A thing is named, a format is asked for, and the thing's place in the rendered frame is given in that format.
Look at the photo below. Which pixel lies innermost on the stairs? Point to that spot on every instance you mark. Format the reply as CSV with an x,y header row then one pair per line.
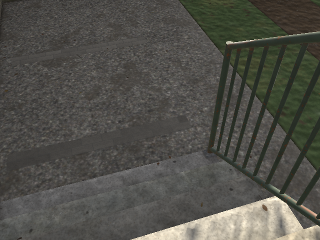
x,y
190,197

